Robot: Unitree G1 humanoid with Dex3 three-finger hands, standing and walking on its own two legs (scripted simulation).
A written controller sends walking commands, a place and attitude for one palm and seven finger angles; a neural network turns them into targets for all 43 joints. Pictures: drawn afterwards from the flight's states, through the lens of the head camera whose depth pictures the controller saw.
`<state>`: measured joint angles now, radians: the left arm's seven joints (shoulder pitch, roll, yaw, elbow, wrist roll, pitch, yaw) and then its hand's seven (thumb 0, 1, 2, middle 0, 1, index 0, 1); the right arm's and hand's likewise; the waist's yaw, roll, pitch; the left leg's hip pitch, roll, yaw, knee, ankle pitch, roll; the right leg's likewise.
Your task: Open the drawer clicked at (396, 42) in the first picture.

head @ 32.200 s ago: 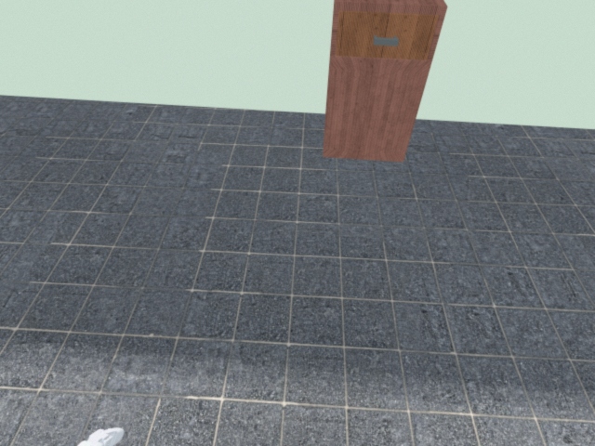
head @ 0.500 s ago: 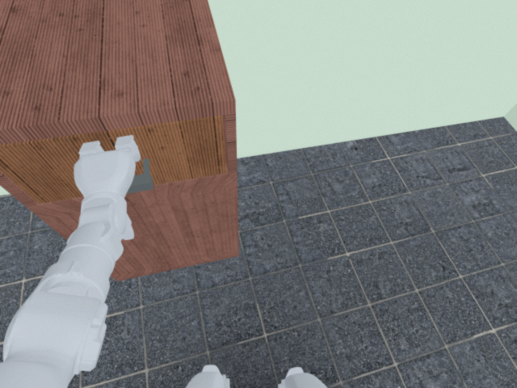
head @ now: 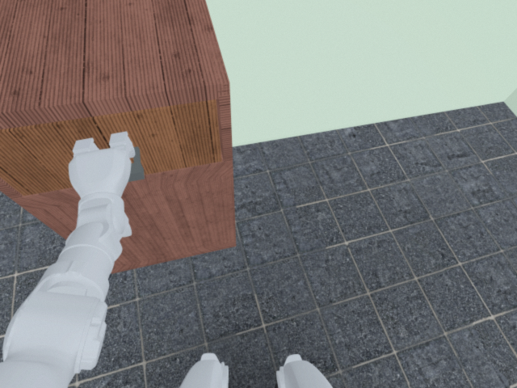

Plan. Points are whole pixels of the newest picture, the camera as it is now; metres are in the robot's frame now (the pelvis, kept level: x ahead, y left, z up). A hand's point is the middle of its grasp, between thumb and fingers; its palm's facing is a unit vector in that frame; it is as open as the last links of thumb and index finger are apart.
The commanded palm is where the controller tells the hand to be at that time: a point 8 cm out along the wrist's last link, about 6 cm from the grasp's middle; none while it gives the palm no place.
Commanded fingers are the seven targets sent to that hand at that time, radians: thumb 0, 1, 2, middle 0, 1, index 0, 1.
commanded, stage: lower the fingers behind the handle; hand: left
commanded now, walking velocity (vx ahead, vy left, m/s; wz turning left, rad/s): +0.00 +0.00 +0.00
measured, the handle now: (113, 165) +0.50 +0.25 -0.04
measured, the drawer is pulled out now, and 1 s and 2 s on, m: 0.00 0.00 0.00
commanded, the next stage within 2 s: lift the fingers back up to retry in 0.84 s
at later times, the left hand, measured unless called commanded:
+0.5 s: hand (114, 190) +0.45 +0.24 -0.03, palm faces -0.01 +0.01 -1.00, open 13.9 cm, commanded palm +0.43 +0.23 +0.00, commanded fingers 0.00 -0.50 0.30 -0.30 -1.20 -0.30 -1.20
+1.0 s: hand (114, 190) +0.45 +0.24 -0.03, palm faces -0.01 -0.01 -1.00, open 14.0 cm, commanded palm +0.43 +0.23 +0.01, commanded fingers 0.00 -0.50 0.30 -0.30 -1.20 -0.30 -1.20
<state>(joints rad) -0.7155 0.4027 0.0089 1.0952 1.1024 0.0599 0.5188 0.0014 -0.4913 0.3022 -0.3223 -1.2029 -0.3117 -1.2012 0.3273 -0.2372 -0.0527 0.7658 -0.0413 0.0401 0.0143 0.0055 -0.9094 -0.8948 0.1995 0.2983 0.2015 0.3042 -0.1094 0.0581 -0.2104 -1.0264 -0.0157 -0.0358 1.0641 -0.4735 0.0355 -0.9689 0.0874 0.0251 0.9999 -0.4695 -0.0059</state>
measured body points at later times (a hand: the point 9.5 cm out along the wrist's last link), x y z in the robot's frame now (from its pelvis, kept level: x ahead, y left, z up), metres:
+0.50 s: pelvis -0.02 -0.01 -0.02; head +0.10 +0.00 +0.41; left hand +0.44 +0.23 +0.02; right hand +0.02 -0.28 -0.15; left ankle +0.00 +0.09 -0.66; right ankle -0.01 -0.12 -0.66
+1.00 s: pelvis -0.03 -0.01 -0.03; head +0.10 +0.00 +0.41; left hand +0.44 +0.24 +0.02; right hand +0.00 -0.27 -0.15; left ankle +0.00 +0.09 -0.66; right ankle -0.01 -0.12 -0.66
